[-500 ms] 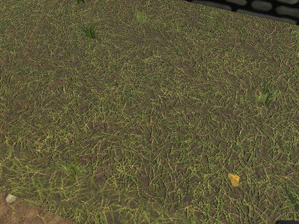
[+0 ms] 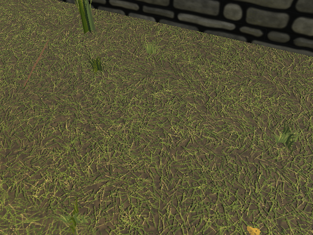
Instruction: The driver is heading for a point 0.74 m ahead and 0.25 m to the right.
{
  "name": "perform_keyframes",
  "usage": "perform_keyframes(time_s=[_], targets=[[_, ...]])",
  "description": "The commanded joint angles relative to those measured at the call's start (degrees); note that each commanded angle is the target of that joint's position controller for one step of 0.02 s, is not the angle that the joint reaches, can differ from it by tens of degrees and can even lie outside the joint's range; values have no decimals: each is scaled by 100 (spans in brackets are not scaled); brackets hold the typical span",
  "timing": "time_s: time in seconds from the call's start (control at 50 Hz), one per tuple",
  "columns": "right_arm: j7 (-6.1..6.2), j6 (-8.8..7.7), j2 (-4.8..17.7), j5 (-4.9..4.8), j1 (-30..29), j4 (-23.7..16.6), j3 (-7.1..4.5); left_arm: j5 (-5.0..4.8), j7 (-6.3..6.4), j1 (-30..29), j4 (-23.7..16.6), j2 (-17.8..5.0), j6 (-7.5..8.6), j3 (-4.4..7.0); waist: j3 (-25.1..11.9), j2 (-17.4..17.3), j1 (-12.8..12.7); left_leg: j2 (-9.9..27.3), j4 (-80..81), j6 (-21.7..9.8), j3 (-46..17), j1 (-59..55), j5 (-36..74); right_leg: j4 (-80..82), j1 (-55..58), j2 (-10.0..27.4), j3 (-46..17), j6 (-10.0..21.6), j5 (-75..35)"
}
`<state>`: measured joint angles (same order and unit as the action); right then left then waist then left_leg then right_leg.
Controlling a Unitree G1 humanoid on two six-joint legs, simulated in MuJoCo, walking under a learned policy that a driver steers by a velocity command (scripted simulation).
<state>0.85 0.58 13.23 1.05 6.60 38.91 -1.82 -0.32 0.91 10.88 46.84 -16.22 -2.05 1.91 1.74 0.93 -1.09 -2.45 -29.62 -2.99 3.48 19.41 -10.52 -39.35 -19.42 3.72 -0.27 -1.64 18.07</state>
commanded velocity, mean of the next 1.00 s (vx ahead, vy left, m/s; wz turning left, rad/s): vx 0.01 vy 0.00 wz -0.50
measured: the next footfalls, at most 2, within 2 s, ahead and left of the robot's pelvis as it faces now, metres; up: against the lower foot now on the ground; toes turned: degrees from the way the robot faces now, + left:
right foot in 0.02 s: +0.04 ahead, -0.13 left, +0.00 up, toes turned -3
left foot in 0.36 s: +0.08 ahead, +0.11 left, +0.00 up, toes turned -16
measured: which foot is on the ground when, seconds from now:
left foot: down 0.00-0.04, up 0.06-0.34, down 0.36-0.80, up 0.82-1.00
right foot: up 0.00-0.00, down 0.02-0.36, up 0.38-0.78, down 0.80-1.00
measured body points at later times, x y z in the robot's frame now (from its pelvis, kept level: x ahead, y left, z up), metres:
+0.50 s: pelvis +0.01 +0.02 +0.01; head +0.05 +0.03 +0.46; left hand +0.23 +0.27 -0.10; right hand +0.08 -0.29 -0.08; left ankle +0.04 +0.12 -0.73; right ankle -0.05 -0.11 -0.65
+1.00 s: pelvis -0.01 -0.03 +0.01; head +0.01 -0.08 +0.46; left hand +0.27 +0.11 -0.06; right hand -0.05 -0.36 -0.10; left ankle +0.06 +0.10 -0.65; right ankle -0.05 -0.12 -0.73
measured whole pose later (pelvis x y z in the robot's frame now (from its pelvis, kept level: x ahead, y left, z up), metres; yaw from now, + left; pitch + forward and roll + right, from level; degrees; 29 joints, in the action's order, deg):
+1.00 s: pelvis -0.01 -0.03 +0.01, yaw -33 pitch +2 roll +2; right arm 1.9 1.5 19.3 0.1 7.7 42.0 -5.3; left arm 0.2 0.8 9.1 37.1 -16.5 -1.0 3.3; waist 3.6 -2.3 0.0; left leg 1.5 -62.1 4.4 -0.7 30.2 -22.1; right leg -25.9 -15.4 -1.9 -2.2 3.0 12.1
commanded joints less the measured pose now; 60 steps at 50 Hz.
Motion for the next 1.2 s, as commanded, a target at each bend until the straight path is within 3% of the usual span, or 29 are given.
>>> perform_keyframes(time_s=[0.02,0.04,0.06,0.08,0.1,0.16,0.24,0.3,0.34,0.36,0.38,0.4,0.42,0.46,0.52,0.6,0.68,0.76,0.78,0.8,0.82,0.84,0.86,0.88,0.92,0.96,1.04,1.14,1.2], targets=[[112,-8,947,-127,44,-204,-336,78,-27,104,-367,-747,63,213,-338,-417,-22,1304,571,-453,-1032,-249,-234,992,422,4,-98,389,-935],[130,-29,793,-38,255,-262,-327,92,5,76,-426,-1213,71,321,-353,593,250,703,-291,-42,-405,-26,-419,1380,464,661,-1058,746,-1955],[152,-39,657,17,-134,-385,-309,29,10,34,-445,-1377,72,403,-125,1356,106,-66,-929,338,160,492,-730,1909,381,1130,-2066,1344,-1634],[167,-42,680,13,-549,-497,-321,102,21,127,-485,-1272,120,383,-77,1507,-161,-199,-1647,383,-164,924,-1554,2190,566,1407,-2628,1657,-1781],[162,-24,754,-45,-650,-522,-378,180,42,275,-473,-1181,204,373,-206,1367,-269,-186,-2613,406,-498,1300,-2241,2220,866,1531,-2766,1823,-2223],[155,13,725,-77,-287,-362,-414,-43,98,-136,-596,-1102,287,407,-497,616,44,71,-2792,521,-805,1528,-1865,1730,1377,1092,-2071,1412,-3199],[75,-99,482,-176,-400,-380,-311,-91,178,-80,-634,-1119,40,484,-848,796,-78,-72,-1373,671,-635,735,-1294,1494,1493,757,-1953,1250,-3407],[-15,-123,654,-222,-81,-282,-361,-125,143,-226,-746,-1168,-42,524,-846,986,3,-163,-287,624,-578,10,-884,1503,1213,668,-2277,1230,-2949],[-35,-140,793,-184,337,-121,-440,-191,151,-382,-836,-1049,-62,489,-798,847,228,-36,976,459,-526,-927,181,1302,692,351,-2270,905,-1890],[6,-124,1126,-104,494,-125,-528,-114,149,-182,-839,-798,-58,421,-911,189,142,837,1120,149,-1248,-1690,472,590,-45,-11,-1934,589,-618],[23,-55,1684,52,360,-183,-640,-77,117,7,-976,-519,9,358,-726,-1581,-99,2149,1238,-742,-2812,-1868,1648,-480,-1330,-970,-912,188,1414],[10,-109,1401,199,284,-293,-562,-9,118,30,-902,-1006,79,502,-724,-1332,41,2682,1287,-1342,-3212,-1507,1908,-1898,-1449,-643,-947,-45,1952],[24,-160,1088,176,-7,-363,-456,-80,104,91,-787,-1283,69,621,-551,-851,-83,2410,1266,-1282,-2688,-1271,1798,-2533,-1439,-538,-980,-96,1623],[63,-201,877,-12,-385,-392,-393,-70,149,227,-619,-1136,-55,637,-303,-708,-177,1808,1199,-871,-1768,-1218,1414,-2899,-1615,-428,-848,-269,909],[167,-151,904,-10,-87,-273,-378,-121,94,-133,-864,-804,-83,531,-251,-877,56,1613,1236,-954,-1129,-1369,1837,-2681,-1709,-369,-485,-480,426],[215,-65,1134,-20,208,-175,-464,-94,-14,-497,-1182,-603,-69,405,-485,-926,309,1869,1207,-1086,-901,-1896,1958,-1598,-1497,-112,-244,-552,415],[112,-27,1372,-83,94,-168,-549,-84,-119,-462,-1322,-638,-101,388,-514,-1037,296,1971,1131,-1040,-522,-1547,2123,-667,-647,-113,179,-359,423],[39,-40,1424,-288,-9,-98,-575,-92,-221,-104,-1327,-669,-179,457,-528,-1001,23,2001,489,-641,-223,-1383,1907,898,250,-289,478,82,-373],[22,-59,1273,-304,216,16,-540,-74,-193,136,-1252,-787,-179,521,-590,-761,-44,1809,-1,-309,38,-1044,1445,1488,885,-412,391,278,-980],[-8,-79,1012,-146,453,63,-467,-82,-112,434,-1234,-1258,-160,671,-734,287,-38,1359,-1227,215,526,-7,182,1762,1953,211,-639,617,-2712],[2,-88,714,141,202,-320,-328,20,-48,415,-1427,-1897,-87,760,-744,1822,45,458,-2806,754,539,1793,-2830,1688,2477,1773,-2872,1793,-4498],[57,-87,993,37,-288,-382,-412,172,-118,559,-1444,-1559,69,674,-1158,1045,-423,353,-3791,748,-489,1881,-3040,1855,2135,1931,-2988,2356,-4073],[70,-54,1118,-115,-304,-364,-451,169,-124,297,-1397,-1360,178,581,-899,796,-230,485,-4027,658,-636,1925,-2572,1919,1876,1630,-2364,2103,-3608],[102,-23,1136,-136,-154,-235,-474,75,-88,-43,-1392,-1173,223,537,-721,595,-45,580,-3866,612,-676,1895,-2058,1925,1668,1267,-1926,1747,-3061],[143,24,1186,-52,35,-91,-504,-14,-16,-423,-1423,-903,207,402,-649,601,140,566,-3704,679,-632,1526,-1363,1939,1272,944,-1505,1478,-3105],[117,32,1067,-92,229,-9,-473,60,25,-434,-1407,-823,204,342,-788,629,206,476,-3588,751,-574,1177,-1008,1976,1170,823,-1299,1492,-3193],[98,53,829,-102,45,-31,-346,78,56,-385,-1288,-794,197,305,-653,671,69,548,-2212,793,-590,819,-859,2005,1188,735,-1278,1450,-2442],[55,21,883,-140,5,-14,-322,102,-35,-375,-1102,-813,169,263,-383,734,-60,483,-1002,706,-492,48,-1101,1971,780,767,-1603,1521,-1635],[3,-73,734,-65,326,133,-257,30,-58,-429,-944,-545,186,133,-381,451,251,457,774,527,-464,-985,349,1717,503,508,-1543,1141,-1507]])
Velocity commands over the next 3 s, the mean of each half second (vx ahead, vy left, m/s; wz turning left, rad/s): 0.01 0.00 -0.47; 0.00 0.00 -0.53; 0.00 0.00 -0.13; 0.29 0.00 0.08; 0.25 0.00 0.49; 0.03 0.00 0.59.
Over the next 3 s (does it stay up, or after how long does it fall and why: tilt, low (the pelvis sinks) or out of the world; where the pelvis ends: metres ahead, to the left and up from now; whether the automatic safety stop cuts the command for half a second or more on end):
stays up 0.36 -0.23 0.01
